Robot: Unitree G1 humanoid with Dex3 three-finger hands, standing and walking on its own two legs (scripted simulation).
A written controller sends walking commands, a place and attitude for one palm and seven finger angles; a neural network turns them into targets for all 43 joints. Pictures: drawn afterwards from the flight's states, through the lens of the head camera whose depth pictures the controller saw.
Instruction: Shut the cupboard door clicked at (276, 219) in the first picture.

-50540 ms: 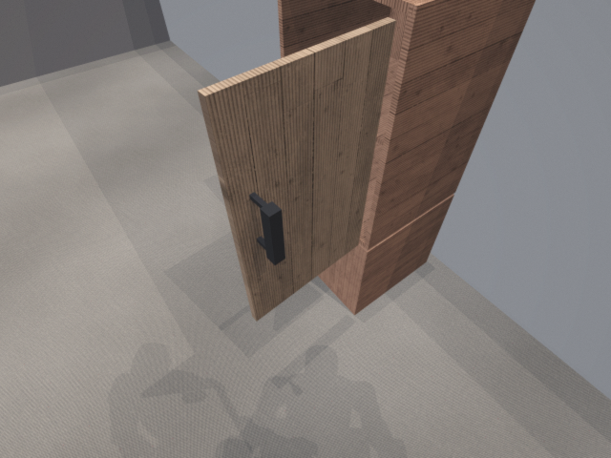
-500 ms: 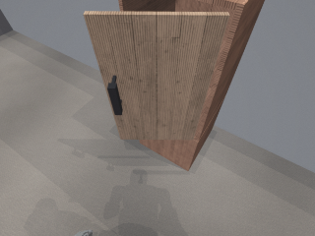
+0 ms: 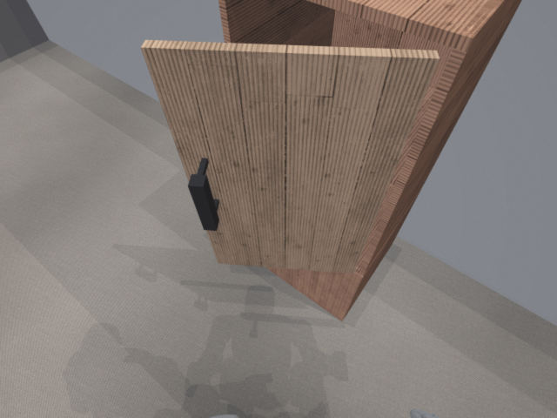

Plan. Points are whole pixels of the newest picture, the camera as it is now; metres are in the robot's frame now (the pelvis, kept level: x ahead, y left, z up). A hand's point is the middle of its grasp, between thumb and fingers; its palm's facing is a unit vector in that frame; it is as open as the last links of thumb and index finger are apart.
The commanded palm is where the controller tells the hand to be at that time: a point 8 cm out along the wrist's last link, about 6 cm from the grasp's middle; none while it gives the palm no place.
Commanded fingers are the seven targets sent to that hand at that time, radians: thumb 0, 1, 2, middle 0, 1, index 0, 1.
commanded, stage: come to a stop and stand still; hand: left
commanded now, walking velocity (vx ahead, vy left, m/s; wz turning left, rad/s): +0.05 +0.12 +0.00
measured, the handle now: (207, 195) +0.46 +0.17 -0.01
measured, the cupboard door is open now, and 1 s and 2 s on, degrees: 32 32 32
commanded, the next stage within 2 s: look again from close up in 0.74 s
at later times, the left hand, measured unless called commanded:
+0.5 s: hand out of the picture +0.02 +0.20 -0.17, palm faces +0.00 -0.97 -0.23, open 7.4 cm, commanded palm none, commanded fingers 0.00 0.90 0.90 -0.20 -0.30 -0.20 -0.30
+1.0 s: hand out of the picture -0.01 +0.21 -0.16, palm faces -0.01 -0.97 -0.25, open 7.4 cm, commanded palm none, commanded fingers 0.00 0.90 0.90 -0.20 -0.30 -0.20 -0.30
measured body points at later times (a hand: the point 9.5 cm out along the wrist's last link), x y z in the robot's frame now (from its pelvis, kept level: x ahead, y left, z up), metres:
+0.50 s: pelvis -0.03 +0.02 +0.00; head -0.01 +0.01 +0.45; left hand +0.02 +0.25 -0.15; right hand +0.02 -0.22 -0.16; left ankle -0.04 +0.11 -0.74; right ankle -0.01 -0.13 -0.74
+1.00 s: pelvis -0.03 +0.01 +0.00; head -0.02 +0.00 +0.45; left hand -0.01 +0.26 -0.14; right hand +0.00 -0.23 -0.16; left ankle -0.04 +0.11 -0.74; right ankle -0.01 -0.13 -0.74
